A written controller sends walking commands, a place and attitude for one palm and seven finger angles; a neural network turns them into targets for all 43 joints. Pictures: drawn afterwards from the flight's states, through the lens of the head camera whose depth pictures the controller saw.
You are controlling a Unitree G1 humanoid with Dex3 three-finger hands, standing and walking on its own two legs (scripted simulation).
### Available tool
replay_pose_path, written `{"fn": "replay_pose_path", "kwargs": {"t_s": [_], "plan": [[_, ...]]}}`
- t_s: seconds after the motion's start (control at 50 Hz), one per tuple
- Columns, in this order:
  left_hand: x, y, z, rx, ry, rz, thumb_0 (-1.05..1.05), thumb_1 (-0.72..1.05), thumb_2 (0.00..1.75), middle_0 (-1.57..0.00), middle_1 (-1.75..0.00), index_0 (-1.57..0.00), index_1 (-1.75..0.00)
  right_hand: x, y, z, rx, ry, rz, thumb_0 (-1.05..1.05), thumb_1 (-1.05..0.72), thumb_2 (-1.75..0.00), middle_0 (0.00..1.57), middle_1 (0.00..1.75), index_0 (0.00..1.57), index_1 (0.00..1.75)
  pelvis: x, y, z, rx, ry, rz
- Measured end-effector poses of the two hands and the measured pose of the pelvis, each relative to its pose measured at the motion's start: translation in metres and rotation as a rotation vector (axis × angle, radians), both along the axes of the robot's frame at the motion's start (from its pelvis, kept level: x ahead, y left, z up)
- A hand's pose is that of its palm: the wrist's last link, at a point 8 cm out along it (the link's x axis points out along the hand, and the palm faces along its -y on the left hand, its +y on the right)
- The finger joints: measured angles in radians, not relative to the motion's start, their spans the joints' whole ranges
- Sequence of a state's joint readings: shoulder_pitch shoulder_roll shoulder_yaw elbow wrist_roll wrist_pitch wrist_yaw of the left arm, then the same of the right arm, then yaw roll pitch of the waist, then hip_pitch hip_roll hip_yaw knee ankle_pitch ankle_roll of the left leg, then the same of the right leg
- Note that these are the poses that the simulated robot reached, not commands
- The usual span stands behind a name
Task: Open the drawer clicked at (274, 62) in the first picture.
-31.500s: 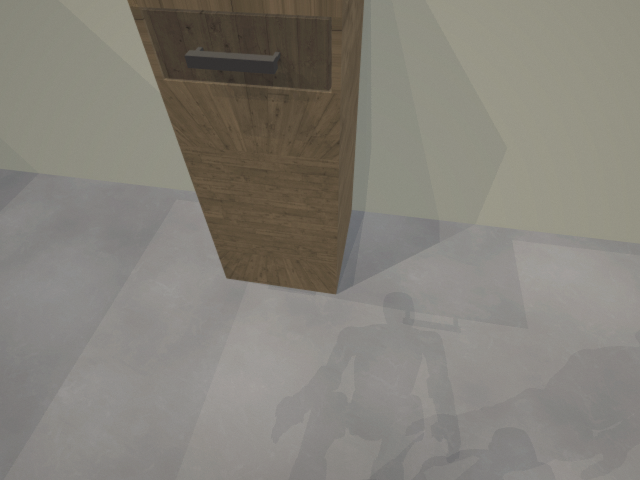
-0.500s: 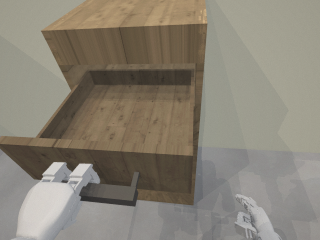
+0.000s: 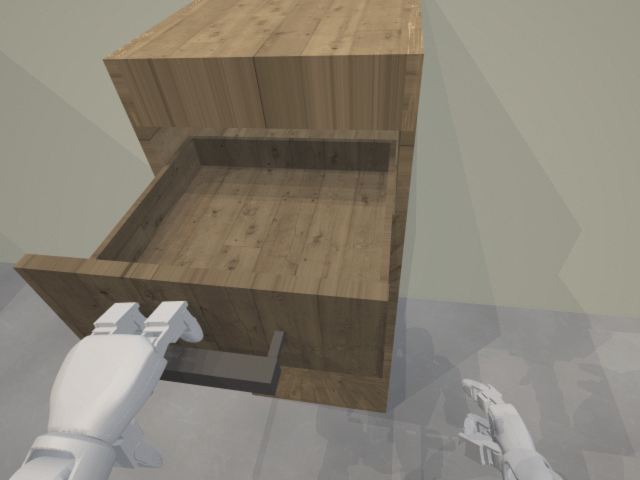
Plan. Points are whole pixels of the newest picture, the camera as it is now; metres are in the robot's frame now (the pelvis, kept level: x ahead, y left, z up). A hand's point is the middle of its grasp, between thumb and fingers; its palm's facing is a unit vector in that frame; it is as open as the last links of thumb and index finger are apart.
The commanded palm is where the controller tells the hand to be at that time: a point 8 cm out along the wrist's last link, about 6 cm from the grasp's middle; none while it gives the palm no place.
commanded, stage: lift the hand off the handle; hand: left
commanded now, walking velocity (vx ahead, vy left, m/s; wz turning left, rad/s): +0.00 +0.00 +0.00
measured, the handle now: (194, 347) +0.21 +0.17 +0.13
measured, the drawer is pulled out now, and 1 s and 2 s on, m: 0.29 0.28 0.28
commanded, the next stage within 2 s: draw the hand back to the body in 1.64 s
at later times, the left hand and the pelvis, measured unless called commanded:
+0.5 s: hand (152, 377) +0.18 +0.21 +0.12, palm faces +0.09 -0.12 -0.99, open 13.5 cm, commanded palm +0.14 +0.20 +0.19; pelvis -0.02 +0.00 +0.00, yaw +1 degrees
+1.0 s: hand (134, 336) +0.18 +0.19 +0.19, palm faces +0.22 -0.10 -0.97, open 13.6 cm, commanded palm +0.13 +0.19 +0.26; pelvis -0.02 +0.01 +0.01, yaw +1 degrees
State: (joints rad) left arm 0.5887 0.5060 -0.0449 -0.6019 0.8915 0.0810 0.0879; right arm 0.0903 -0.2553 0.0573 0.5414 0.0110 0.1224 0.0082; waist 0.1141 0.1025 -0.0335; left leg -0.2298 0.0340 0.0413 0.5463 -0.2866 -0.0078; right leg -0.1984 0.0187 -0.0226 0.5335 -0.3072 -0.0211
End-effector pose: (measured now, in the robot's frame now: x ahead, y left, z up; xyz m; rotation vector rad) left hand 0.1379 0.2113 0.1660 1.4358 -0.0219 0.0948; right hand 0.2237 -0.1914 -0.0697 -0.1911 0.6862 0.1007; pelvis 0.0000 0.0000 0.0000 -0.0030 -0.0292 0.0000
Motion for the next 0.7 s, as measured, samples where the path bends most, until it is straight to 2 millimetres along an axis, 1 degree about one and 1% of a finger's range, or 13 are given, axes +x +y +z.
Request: {"fn": "replay_pose_path", "kwargs": {"t_s": [0.08, 0.18, 0.32, 0.44, 0.52, 0.7], "plan": [[-0.001, 0.000, -0.001, -0.012, 0.000, 0.006, 0.00, -0.42, 0.33, -0.35, -1.23, -0.36, -1.24, -0.006, -0.006, -0.001, -0.009, 0.005, -0.012, 0.01, -0.91, -0.90, 0.20, 0.30, 0.20, 0.30, -0.003, 0.000, 0.000, -0.001, -0.006, 0.002], [-0.001, -0.001, -0.003, -0.023, -0.018, 0.017, -0.01, -0.47, 0.31, -0.34, -1.22, -0.36, -1.25, -0.016, -0.008, -0.009, -0.027, 0.038, -0.011, 0.01, -0.91, -0.90, 0.20, 0.30, 0.20, 0.30, -0.008, 0.000, 0.001, -0.001, -0.007, 0.009], [0.004, 0.000, -0.004, -0.003, -0.030, 0.002, -0.01, -0.49, 0.31, -0.35, -1.22, -0.35, -1.27, -0.027, -0.001, -0.016, -0.020, 0.073, -0.007, 0.01, -0.91, -0.90, 0.20, 0.30, 0.20, 0.30, -0.014, 0.000, 0.002, 0.001, -0.016, 0.016], [0.012, 0.000, -0.002, 0.005, -0.017, -0.009, -0.01, -0.49, 0.30, -0.36, -1.22, -0.36, -1.27, -0.028, 0.008, -0.015, 0.003, 0.062, -0.008, 0.01, -0.91, -0.90, 0.20, 0.30, 0.20, 0.30, -0.017, 0.002, 0.003, 0.002, -0.026, 0.014], [0.013, 0.000, 0.005, 0.005, -0.016, -0.015, -0.01, -0.49, 0.30, -0.36, -1.22, -0.37, -1.25, -0.024, 0.011, -0.009, 0.022, 0.027, -0.014, 0.01, -0.91, -0.90, 0.20, 0.30, 0.20, 0.30, -0.018, 0.004, 0.003, 0.001, -0.034, 0.011], [0.009, -0.003, 0.038, 0.007, -0.111, -0.036, -0.01, -0.49, 0.30, -0.37, -1.22, -0.36, -1.23, -0.009, 0.017, 0.003, 0.032, -0.028, 0.008, 0.01, -0.91, -0.90, 0.20, 0.30, 0.20, 0.30, -0.018, 0.009, 0.005, 0.003, -0.048, 0.013]]}}
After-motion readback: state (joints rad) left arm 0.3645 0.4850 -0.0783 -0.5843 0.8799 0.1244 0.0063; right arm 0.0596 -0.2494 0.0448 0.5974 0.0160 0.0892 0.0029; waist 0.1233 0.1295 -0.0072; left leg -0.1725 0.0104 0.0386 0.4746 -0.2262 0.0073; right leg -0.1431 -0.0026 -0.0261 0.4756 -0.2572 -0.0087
